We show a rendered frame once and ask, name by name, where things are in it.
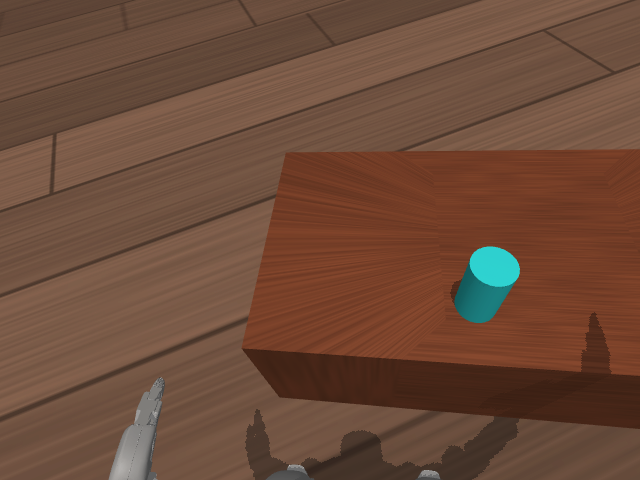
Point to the can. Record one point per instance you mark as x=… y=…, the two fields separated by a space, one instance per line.
x=489 y=276

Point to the left robot hand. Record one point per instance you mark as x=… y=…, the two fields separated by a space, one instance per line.
x=133 y=459

